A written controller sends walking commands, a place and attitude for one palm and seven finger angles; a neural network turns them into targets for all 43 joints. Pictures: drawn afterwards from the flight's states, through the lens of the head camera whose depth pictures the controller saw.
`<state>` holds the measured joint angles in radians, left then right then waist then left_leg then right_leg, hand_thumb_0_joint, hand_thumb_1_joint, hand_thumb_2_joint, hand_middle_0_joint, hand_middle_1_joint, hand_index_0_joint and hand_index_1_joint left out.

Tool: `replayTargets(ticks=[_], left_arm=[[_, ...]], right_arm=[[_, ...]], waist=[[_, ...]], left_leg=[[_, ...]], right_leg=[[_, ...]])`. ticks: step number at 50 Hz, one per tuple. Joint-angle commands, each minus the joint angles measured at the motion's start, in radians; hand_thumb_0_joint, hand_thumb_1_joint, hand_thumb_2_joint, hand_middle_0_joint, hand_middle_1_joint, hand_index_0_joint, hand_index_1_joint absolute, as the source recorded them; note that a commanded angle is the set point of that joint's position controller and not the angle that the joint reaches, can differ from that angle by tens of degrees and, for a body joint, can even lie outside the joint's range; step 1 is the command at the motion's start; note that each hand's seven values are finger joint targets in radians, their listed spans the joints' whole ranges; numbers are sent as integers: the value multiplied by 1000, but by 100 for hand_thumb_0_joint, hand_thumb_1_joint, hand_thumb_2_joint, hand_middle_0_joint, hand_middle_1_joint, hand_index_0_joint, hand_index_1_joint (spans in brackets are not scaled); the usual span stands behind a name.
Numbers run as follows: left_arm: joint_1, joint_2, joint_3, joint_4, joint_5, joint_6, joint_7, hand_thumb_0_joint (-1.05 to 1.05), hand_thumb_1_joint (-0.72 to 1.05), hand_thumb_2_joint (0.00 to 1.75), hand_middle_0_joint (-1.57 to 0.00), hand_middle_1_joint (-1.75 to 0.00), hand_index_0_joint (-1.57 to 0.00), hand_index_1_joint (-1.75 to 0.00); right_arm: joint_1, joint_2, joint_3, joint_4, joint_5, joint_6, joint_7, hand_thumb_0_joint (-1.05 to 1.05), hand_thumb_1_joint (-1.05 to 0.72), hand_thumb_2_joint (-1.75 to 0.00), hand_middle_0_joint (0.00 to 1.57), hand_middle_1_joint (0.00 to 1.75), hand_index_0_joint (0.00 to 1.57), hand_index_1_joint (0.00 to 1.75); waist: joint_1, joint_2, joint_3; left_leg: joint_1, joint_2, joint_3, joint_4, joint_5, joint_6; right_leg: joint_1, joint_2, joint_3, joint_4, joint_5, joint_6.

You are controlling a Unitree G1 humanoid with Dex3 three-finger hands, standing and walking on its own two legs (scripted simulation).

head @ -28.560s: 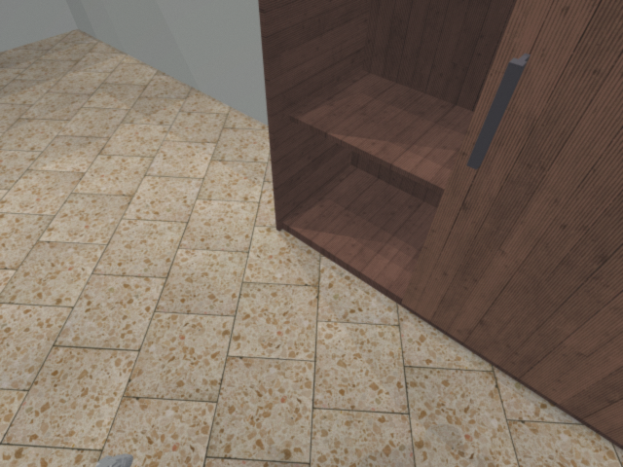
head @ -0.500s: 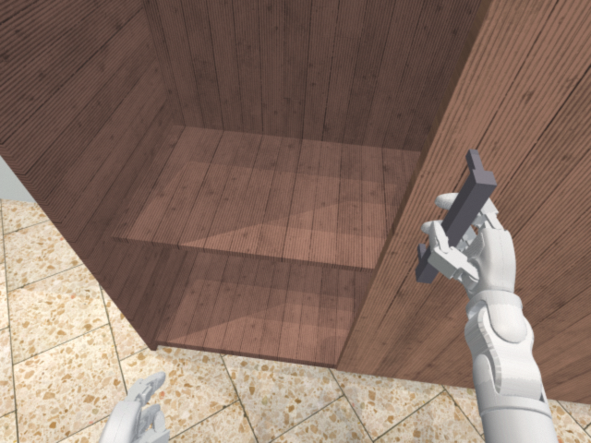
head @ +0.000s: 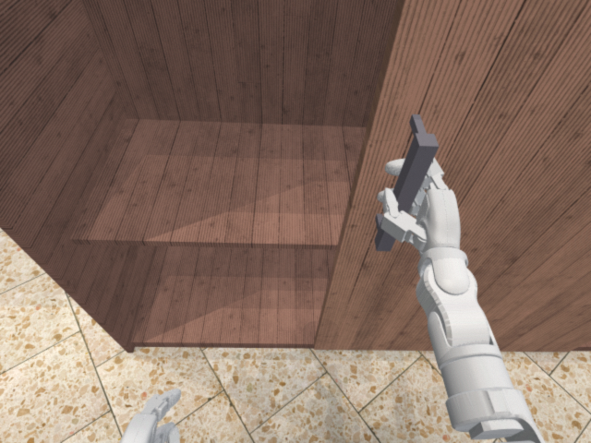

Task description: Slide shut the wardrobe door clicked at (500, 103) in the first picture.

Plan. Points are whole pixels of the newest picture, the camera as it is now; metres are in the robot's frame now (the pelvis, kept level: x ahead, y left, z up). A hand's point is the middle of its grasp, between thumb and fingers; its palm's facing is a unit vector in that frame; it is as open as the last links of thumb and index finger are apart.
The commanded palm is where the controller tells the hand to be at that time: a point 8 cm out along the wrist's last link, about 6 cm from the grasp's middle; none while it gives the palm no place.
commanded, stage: step sideways, sliding the door along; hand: right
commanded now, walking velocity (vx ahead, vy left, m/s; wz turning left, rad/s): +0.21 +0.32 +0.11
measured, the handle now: (397, 190) +0.45 -0.12 +0.10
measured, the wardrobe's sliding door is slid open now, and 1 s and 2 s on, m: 0.59 0.51 0.08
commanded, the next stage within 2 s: none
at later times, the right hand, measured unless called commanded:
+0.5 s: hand (378, 212) +0.39 -0.08 +0.11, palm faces +0.13 +0.99 -0.10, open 6.2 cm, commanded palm +0.37 -0.08 +0.11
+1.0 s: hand (315, 206) +0.39 +0.00 +0.11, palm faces +0.27 +0.96 -0.07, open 6.2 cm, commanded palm +0.36 +0.03 +0.11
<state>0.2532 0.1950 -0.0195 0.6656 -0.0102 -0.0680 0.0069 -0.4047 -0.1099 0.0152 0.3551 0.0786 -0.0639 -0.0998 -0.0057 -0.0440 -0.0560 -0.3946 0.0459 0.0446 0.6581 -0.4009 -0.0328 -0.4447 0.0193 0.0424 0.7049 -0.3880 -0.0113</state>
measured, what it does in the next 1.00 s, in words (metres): steps to the left: left foot, then right foot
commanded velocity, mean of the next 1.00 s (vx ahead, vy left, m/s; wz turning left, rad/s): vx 0.08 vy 0.30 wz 0.13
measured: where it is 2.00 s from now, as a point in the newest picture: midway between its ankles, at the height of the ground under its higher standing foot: outside the picture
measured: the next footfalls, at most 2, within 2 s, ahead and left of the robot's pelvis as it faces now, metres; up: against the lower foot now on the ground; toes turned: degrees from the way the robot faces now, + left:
left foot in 0.76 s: +0.13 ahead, +0.29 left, +0.00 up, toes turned +2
right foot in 0.92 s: +0.05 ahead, +0.02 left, +0.00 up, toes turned -12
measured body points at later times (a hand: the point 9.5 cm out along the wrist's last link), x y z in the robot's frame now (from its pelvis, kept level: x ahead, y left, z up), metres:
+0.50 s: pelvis -0.03 +0.06 +0.00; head +0.03 +0.06 +0.45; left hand +0.11 +0.30 -0.12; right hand +0.38 -0.13 +0.12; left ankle -0.03 +0.15 -0.66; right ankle -0.03 -0.07 -0.72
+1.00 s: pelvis +0.01 +0.19 +0.00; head +0.08 +0.18 +0.45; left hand +0.24 +0.40 -0.09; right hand +0.37 -0.05 +0.12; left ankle +0.05 +0.31 -0.67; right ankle +0.01 +0.03 -0.72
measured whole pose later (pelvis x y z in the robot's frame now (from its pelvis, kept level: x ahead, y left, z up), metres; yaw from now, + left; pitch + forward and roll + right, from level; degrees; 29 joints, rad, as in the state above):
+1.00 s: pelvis +0.01 +0.19 +0.00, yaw -6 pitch -5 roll +1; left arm 0.07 0.23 0.05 0.62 -0.04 0.03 0.03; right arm -0.52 -0.18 0.01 0.36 0.11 -0.05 -0.17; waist -0.08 -0.01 0.26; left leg -0.42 0.02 0.05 1.01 -0.42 -0.01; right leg -0.22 -0.12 -0.05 0.64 -0.30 0.05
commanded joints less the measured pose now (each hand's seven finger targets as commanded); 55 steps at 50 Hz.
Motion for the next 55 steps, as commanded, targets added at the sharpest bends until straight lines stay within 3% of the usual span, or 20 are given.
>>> replayTargets(ticks=[1, 5, 8, 11, 14, 19, 20, 21, 22, 26, 34, 37, 39, 41, 43, 45, 46, 47, 48, 55], left_arm=[[-77, 127, 33, -145, -1, 10, 62, 0, 90, 90, -20, -30, -20, -30], [-88, 136, 40, -139, 2, 55, 62, 0, 90, 90, -20, -30, -20, -30], [-114, 142, 34, -141, -5, 77, 70, 0, 90, 90, -20, -30, -20, -30], [-103, 142, 36, -147, -19, 78, 71, 0, 90, 90, -20, -30, -20, -30], [-119, 135, 57, -124, -34, 78, 74, 0, 90, 90, -20, -30, -20, -30], [-109, 102, 34, -91, -10, 55, 80, 0, 90, 90, -20, -30, -20, -30], [-83, 131, 52, -89, -8, 52, 85, 0, 90, 90, -20, -30, -20, -30], [-92, 175, 76, -114, -2, 53, 76, 0, 90, 90, -20, -30, -20, -30], [-112, 158, 67, -131, -16, 68, 47, 0, 90, 90, -20, -30, -20, -30], [-125, 151, 65, -123, -12, 87, 37, 0, 90, 90, -20, -30, -20, -30], [-149, 145, 61, -181, -36, 49, 33, 0, 90, 90, -20, -30, -20, -30], [-149, 130, 57, -179, -49, 58, 30, 0, 90, 90, -20, -30, -20, -30], [-156, 82, 55, -160, -40, 59, 37, 0, 90, 90, -20, -30, -20, -30], [-176, 106, 75, -147, -45, 61, 52, 0, 90, 90, -20, -30, -20, -30], [-194, 92, 52, -127, -32, 51, 51, 0, 90, 90, -20, -30, -20, -30], [-207, 111, 69, -131, -24, 53, 58, 0, 90, 90, -20, -30, -20, -30], [-225, 158, 96, -171, -11, 52, 49, 0, 90, 90, -20, -30, -20, -30], [-222, 155, 92, -183, -20, 64, 23, 0, 90, 90, -20, -30, -20, -30], [-227, 175, 101, -201, -30, 57, 2, 0, 90, 90, -20, -30, -20, -30], [-195, 142, 81, -238, -17, 45, -14, 0, 90, 90, -20, -30, -20, -30]], right_arm=[[-527, -94, 29, -253, -48, -122, 28, 0, -90, -90, 45, 140, 45, 140], [-530, -118, 6, -150, -32, -101, 26, 0, -90, -90, 45, 140, 45, 140], [-540, -163, -34, -99, -23, -95, 13, 0, -90, -90, 45, 140, 45, 140], [-552, -150, -16, -94, -28, -103, 17, 0, -90, -90, 45, 140, 45, 140], [-571, -148, -19, 14, -32, -83, 19, 0, -90, -90, 45, 140, 45, 140], [-664, 5, 107, -13, -30, -120, 21, 0, -90, -90, 45, 140, 45, 140], [-673, 9, 120, -49, -21, -128, 20, 0, -90, -90, 45, 140, 45, 140], [-685, 31, 148, -90, -2, -130, 27, 0, -90, -90, 45, 140, 45, 140], [-692, 52, 184, -101, 5, -124, 36, 0, -90, -90, 45, 140, 45, 140], [-743, 14, 160, -196, -9, -111, 31, 0, -90, -90, 45, 140, 45, 140], [-736, 88, 245, -220, -19, -106, 56, 0, -90, -90, 45, 140, 45, 140], [-695, 18, 200, -237, -45, -120, 46, 0, -90, -90, 45, 140, 45, 140], [-647, -53, 154, -247, -62, -117, 30, 0, -90, -90, 45, 140, 45, 140], [-578, -32, 142, -224, -50, -106, 24, 0, -90, -90, 45, 140, 45, 140], [-591, 46, 196, -288, -40, -112, 13, 0, -90, -90, 45, 140, 45, 140], [-603, 61, 219, -370, -22, -143, 11, 0, -90, -90, 45, 140, 45, 140], [-588, 77, 234, -416, -7, -146, 16, 0, -90, -90, 45, 140, 45, 140], [-570, 88, 253, -409, -15, -144, 23, 0, -90, -90, 45, 140, 45, 140], [-538, 84, 220, -389, -12, -133, 23, 0, -90, -90, 45, 140, 45, 140], [-472, 76, 245, -469, -40, -109, 31, 0, -90, -90, 45, 140, 45, 140]], waist=[[63, -80, -351], [65, -138, -240], [45, -105, -167], [41, 54, -235], [23, 361, -149], [78, 41, -158], [96, -46, -188], [83, -269, -202], [62, -238, -228], [60, 39, -169], [69, -251, -226], [54, -70, -260], [61, 285, -267], [29, 436, -243], [70, 219, -198], [90, 48, -208], [61, -217, -201], [47, -265, -234], [33, -104, -287], [56, -265, -210]], left_leg=[[87, -3, 24, -25, 497, 37], [-108, -63, 7, 102, -31, 44], [-20, -57, -3, -3, -55, 60], [330, 11, -57, -239, 380, 102], [378, 220, -296, -337, 460, 246], [248, 112, -57, -64, 541, 179], [100, 53, -9, 150, 466, 127], [-194, -51, 12, 409, 78, 59], [-252, -48, -98, 611, -90, 68], [-380, 35, -142, 531, -92, 57], [123, -35, 80, 25, 134, 44], [399, -20, 60, -256, 503, 60], [598, 205, -189, -204, 1077, 200], [506, 236, -190, -205, 1019, 214], [395, 206, -137, -145, 927, 187], [266, 115, -13, 91, 718, 91], [-31, 17, 15, 279, 238, 21], [-78, 12, -55, 493, -127, 18], [-102, -10, -117, 617, -137, 17], [-71, -7, 22, 174, 3, 19]], right_leg=[[419, -117, 53, -101, 633, -52], [514, -263, 248, -165, 694, -125], [399, -288, 247, -169, 547, -142], [215, -178, 26, 32, 457, -53], [-30, -33, -34, 364, -138, 4], [285, -91, -92, -219, 205, -9], [483, -152, -28, -361, 410, -34], [676, -402, 314, -338, 777, -146], [734, -506, 441, -308, 882, -218], [704, -488, 292, -215, 743, -228], [525, -329, -41, -118, 736, -90], [413, -236, -89, 114, 626, -13], [103, -90, -101, 328, 2, 53], [82, -100, -33, 417, -206, 30], [171, -124, -28, 60, -114, 18], [413, -194, -59, -354, 420, 7], [609, -438, 219, -333, 916, -101], [633, -551, 288, -310, 1116, -184], [618, -583, 279, -306, 908, -227], [669, -406, -96, -136, 947, -68]])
